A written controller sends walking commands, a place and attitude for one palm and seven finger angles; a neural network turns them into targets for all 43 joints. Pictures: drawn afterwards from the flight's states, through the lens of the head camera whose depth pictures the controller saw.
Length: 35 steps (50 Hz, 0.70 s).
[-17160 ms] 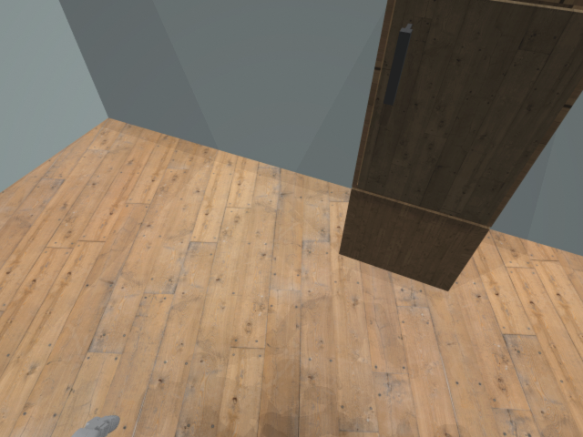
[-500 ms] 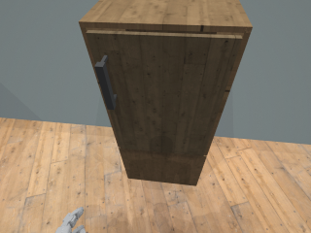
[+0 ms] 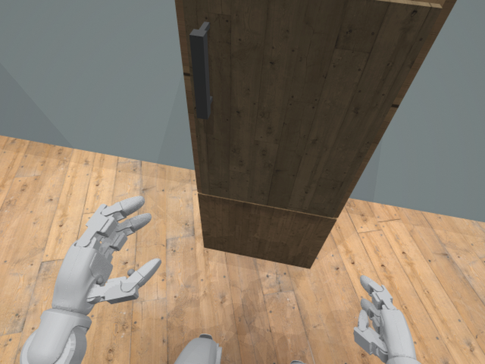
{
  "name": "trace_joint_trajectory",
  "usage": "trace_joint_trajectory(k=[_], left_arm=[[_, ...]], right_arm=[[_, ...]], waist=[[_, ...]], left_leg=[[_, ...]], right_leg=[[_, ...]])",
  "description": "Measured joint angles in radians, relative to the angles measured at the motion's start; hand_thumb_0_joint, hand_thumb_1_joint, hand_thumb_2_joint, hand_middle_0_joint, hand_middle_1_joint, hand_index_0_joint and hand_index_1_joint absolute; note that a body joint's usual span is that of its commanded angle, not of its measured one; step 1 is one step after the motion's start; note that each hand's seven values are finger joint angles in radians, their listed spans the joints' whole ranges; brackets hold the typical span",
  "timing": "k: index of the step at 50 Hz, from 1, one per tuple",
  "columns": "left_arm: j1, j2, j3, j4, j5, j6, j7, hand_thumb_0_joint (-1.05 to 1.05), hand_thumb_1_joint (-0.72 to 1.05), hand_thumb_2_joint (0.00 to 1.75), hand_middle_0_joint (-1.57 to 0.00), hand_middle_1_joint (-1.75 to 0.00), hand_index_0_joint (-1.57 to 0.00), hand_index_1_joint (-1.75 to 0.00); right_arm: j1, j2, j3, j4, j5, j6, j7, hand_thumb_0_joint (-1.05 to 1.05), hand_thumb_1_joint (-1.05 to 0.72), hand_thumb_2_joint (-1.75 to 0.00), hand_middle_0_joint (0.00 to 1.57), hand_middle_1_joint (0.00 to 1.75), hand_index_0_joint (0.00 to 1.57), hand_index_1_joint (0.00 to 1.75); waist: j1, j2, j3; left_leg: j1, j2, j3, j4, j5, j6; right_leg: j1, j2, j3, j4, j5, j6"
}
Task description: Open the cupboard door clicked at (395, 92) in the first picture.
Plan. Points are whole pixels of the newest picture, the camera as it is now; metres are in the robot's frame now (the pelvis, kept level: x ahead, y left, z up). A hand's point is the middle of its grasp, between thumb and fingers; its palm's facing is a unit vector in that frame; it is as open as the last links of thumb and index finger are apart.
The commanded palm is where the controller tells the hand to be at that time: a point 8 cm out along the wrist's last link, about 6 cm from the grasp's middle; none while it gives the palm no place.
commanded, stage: raise the hand with hooked fingers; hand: left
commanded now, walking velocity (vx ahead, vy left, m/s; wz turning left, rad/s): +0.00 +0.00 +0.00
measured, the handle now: (204, 73) +0.60 +0.14 +0.16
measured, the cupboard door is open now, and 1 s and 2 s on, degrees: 0 0 0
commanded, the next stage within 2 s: move the hooked fingers beside the handle in 1.48 s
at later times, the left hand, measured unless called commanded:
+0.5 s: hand (103, 223) +0.27 +0.23 +0.12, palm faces -0.10 -0.99 -0.07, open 12.7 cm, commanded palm +0.25 +0.29 +0.13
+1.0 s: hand (71, 153) +0.33 +0.27 +0.19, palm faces -0.02 -1.00 -0.06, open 14.0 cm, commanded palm +0.30 +0.31 +0.19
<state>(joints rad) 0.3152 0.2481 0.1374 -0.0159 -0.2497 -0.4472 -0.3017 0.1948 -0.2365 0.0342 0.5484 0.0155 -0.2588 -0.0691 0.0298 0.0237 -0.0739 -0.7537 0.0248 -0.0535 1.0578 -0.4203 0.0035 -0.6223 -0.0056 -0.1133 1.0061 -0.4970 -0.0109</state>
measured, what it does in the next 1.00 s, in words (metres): rises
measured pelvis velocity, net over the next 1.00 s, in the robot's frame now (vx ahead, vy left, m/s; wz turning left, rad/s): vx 0.03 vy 0.00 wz -0.02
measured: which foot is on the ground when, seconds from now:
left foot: down 0.00-1.00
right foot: down 0.00-1.00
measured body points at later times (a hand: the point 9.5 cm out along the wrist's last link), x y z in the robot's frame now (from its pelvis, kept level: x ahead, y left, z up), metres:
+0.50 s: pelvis +0.01 +0.02 +0.03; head +0.02 +0.02 +0.48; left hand +0.27 +0.28 +0.12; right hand +0.17 -0.24 -0.03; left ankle +0.07 +0.11 -0.67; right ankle +0.01 -0.12 -0.67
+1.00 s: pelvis +0.03 +0.00 +0.05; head +0.03 -0.01 +0.50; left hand +0.32 +0.32 +0.20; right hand +0.20 -0.24 -0.02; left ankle +0.07 +0.11 -0.67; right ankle +0.01 -0.12 -0.67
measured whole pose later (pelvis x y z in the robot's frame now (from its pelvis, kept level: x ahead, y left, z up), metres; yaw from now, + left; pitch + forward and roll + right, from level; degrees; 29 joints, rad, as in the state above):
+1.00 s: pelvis +0.03 +0.00 +0.05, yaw -1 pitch +1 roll -2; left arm -0.13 0.48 0.45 0.33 -0.36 -0.06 -0.53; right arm 0.25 -0.27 0.08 0.61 0.05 -0.24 -0.12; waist 0.03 0.04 -0.03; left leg -0.40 0.03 -0.01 0.68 -0.30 0.00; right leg -0.29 0.01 -0.07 0.63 -0.36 -0.01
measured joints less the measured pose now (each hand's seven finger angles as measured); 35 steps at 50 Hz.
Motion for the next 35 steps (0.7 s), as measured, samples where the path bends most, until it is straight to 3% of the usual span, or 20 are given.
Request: trace_joint_trajectory(k=[2, 5, 7, 9, 14, 18, 24, 31, 35], left_arm=[[-0.057, 0.02, -0.012, 0.007, 0.007, 0.054, -0.028, 0.01, 0.33, 0.66, -0.24, -0.66, -0.24, -0.67], [-0.098, 0.043, -0.005, 0.046, 0.0, 0.182, -0.056, 0.01, 0.26, 0.63, -0.25, -0.71, -0.24, -0.71], [-0.089, 0.046, 0.017, 0.058, -0.022, 0.256, -0.048, 0.01, 0.21, 0.61, -0.25, -0.74, -0.25, -0.74], [-0.066, 0.043, 0.048, 0.053, -0.042, 0.291, -0.021, 0.01, 0.17, 0.59, -0.26, -0.77, -0.25, -0.77], [-0.038, 0.047, 0.107, 0.016, -0.041, 0.226, 0.045, 0.01, 0.05, 0.54, -0.27, -0.85, -0.26, -0.85], [-0.089, 0.063, 0.114, 0.041, -0.035, 0.187, 0.011, 0.01, -0.04, 0.5, -0.27, -0.9, -0.26, -0.91], [-0.15, 0.1, 0.121, 0.106, -0.051, 0.265, -0.08, 0.0, -0.18, 0.44, -0.28, -1.0, -0.28, -1.0], [-0.232, 0.134, 0.209, 0.158, -0.088, 0.303, -0.095, 0.0, -0.35, 0.37, -0.29, -1.1, -0.29, -1.1], [-0.289, 0.153, 0.231, 0.21, -0.093, 0.334, -0.137, 0.0, -0.42, 0.34, -0.3, -1.15, -0.29, -1.15]], right_arm=[[0.008, 0.022, 0.024, 0.013, 0.006, 0.008, 0.0, 0.01, -0.91, -0.9, 0.2, 0.3, 0.2, 0.3], [0.035, 0.049, 0.047, 0.016, 0.016, 0.03, -0.001, 0.02, -0.9, -0.9, 0.21, 0.3, 0.2, 0.3], [0.06, 0.057, 0.052, 0.012, 0.019, 0.042, -0.005, 0.02, -0.9, -0.9, 0.21, 0.3, 0.21, 0.3], [0.085, 0.055, 0.05, 0.01, 0.018, 0.044, -0.009, 0.02, -0.9, -0.9, 0.21, 0.3, 0.21, 0.3], [0.124, 0.013, 0.03, 0.024, 0.009, 0.02, -0.007, 0.02, -0.9, -0.9, 0.21, 0.3, 0.21, 0.3], [0.114, -0.029, 0.017, 0.051, 0.012, 0.0, -0.01, 0.02, -0.9, -0.9, 0.21, 0.3, 0.2, 0.3], [0.077, -0.044, 0.01, 0.055, 0.024, -0.014, -0.032, 0.02, -0.9, -0.9, 0.21, 0.3, 0.2, 0.3], [0.052, -0.031, 0.022, 0.031, 0.026, -0.021, -0.038, 0.02, -0.9, -0.9, 0.21, 0.3, 0.2, 0.3], [0.044, -0.034, 0.032, 0.03, 0.03, -0.013, -0.038, 0.01, -0.9, -0.9, 0.21, 0.3, 0.2, 0.3]], waist=[[-0.014, 0.011, 0.002], [-0.039, 0.017, 0.001], [-0.053, 0.016, -0.001], [-0.057, 0.013, 0.0], [-0.045, 0.01, 0.011], [-0.034, 0.015, 0.025], [-0.034, 0.01, 0.022], [-0.02, 0.002, 0.028], [-0.006, 0.01, 0.032]], left_leg=[[0.007, 0.001, 0.005, -0.015, 0.011, 0.005], [0.037, 0.002, 0.029, -0.064, 0.033, 0.012], [0.066, 0.003, 0.048, -0.104, 0.047, 0.017], [0.094, 0.004, 0.062, -0.137, 0.058, 0.021], [0.13, -0.003, 0.065, -0.169, 0.067, 0.026], [0.139, -0.011, 0.052, -0.173, 0.07, 0.029], [0.191, -0.01, 0.055, -0.219, 0.081, 0.028], [0.265, -0.004, 0.052, -0.278, 0.093, 0.018], [0.286, -0.004, 0.046, -0.301, 0.1, 0.014]], right_leg=[[0.005, 0.001, 0.005, -0.018, 0.015, 0.005], [0.023, 0.0, 0.028, -0.06, 0.043, 0.012], [0.041, 0.0, 0.046, -0.093, 0.06, 0.017], [0.063, 0.0, 0.06, -0.122, 0.074, 0.02], [0.102, -0.006, 0.061, -0.159, 0.085, 0.024], [0.12, -0.011, 0.048, -0.17, 0.086, 0.027], [0.17, -0.01, 0.051, -0.219, 0.101, 0.027], [0.245, -0.001, 0.049, -0.283, 0.117, 0.018], [0.27, 0.001, 0.042, -0.309, 0.124, 0.015]])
